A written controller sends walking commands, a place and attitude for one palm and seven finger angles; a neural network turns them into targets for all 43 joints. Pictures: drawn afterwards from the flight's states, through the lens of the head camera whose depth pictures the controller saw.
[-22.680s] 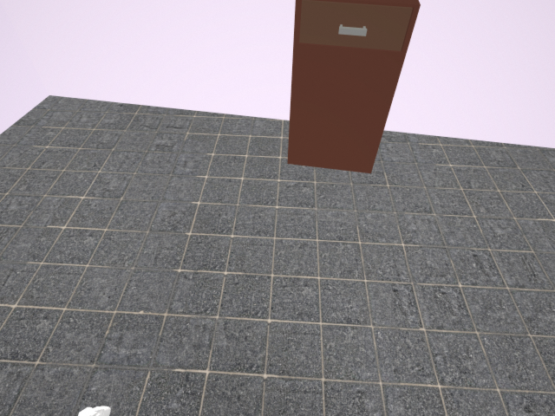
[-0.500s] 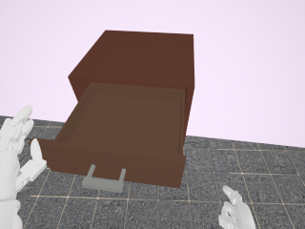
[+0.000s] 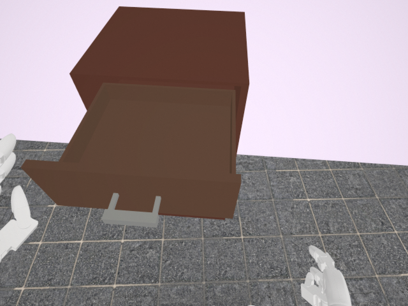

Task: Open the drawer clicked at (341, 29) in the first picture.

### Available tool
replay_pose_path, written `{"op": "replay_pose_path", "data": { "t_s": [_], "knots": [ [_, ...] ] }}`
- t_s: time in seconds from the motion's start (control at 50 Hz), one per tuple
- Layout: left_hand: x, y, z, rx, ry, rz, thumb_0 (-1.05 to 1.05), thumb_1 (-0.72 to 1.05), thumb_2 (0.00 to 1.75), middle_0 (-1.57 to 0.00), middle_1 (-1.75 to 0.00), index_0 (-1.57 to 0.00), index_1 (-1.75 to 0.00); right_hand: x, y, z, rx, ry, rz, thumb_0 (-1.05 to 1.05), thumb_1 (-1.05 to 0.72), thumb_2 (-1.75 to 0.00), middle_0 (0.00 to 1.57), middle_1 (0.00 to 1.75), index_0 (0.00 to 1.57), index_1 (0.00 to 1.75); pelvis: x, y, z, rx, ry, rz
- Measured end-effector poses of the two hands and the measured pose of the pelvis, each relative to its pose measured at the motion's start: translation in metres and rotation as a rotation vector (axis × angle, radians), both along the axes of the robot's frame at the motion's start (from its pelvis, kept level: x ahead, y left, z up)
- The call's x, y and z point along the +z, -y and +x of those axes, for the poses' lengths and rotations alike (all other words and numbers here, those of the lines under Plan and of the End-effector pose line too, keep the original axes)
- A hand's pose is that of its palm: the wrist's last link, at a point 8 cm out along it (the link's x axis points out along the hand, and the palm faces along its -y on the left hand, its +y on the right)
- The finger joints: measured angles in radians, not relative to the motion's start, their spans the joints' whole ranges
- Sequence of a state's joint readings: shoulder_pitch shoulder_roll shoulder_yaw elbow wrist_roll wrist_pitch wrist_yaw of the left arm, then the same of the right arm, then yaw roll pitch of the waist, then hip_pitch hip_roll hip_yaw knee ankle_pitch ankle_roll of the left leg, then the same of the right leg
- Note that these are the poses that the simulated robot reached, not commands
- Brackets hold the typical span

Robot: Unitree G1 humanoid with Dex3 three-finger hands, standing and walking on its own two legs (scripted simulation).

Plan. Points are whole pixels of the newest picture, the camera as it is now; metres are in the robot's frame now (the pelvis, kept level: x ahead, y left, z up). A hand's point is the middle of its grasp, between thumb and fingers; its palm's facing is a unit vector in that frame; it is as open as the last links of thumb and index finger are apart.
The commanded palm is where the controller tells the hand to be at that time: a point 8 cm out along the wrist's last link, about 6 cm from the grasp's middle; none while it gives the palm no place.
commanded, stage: step back with the hand held close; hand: left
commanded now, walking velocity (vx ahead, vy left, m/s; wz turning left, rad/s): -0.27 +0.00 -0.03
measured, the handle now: (133, 208) +0.30 +0.17 +0.00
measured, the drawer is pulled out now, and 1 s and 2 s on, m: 0.30 0.30 0.30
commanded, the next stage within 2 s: stop stepping back and stand still in 0.64 s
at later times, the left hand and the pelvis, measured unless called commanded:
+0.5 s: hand out of the picture +0.12 +0.23 +0.17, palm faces +0.38 -0.81 -0.45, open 7.4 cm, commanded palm +0.04 +0.28 +0.19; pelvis -0.08 -0.01 +0.00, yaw +2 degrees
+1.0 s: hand out of the picture -0.01 +0.20 +0.16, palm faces +0.31 -0.83 -0.47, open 7.4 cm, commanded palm -0.07 +0.25 +0.19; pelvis -0.20 -0.03 +0.01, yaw +0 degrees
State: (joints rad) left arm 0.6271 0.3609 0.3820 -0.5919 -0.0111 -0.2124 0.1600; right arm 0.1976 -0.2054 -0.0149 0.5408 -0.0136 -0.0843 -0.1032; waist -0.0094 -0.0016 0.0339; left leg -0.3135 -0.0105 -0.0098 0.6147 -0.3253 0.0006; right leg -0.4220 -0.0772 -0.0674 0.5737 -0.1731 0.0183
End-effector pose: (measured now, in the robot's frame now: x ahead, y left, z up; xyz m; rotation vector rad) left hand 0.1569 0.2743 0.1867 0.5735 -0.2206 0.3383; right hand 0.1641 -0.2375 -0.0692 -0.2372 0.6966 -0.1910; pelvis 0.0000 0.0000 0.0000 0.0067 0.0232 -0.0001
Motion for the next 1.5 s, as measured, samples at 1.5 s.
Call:
{"op": "replay_pose_path", "data": {
  "t_s": [1.5],
  "knots": [
    [0.005, 0.037, -0.236, -0.02, 0.041, -0.033, 0.01, 0.89, 0.9, -0.21, -0.3, -0.21, -0.3, -0.002, 0.024, -0.253, 0.037, -0.023, 0.061, 0.02, -0.9, -0.9, 0.2, 0.3, 0.2, 0.3, 0.007, 0.039, -0.231, 0.009, 0.04, -0.005]
  ]
}}
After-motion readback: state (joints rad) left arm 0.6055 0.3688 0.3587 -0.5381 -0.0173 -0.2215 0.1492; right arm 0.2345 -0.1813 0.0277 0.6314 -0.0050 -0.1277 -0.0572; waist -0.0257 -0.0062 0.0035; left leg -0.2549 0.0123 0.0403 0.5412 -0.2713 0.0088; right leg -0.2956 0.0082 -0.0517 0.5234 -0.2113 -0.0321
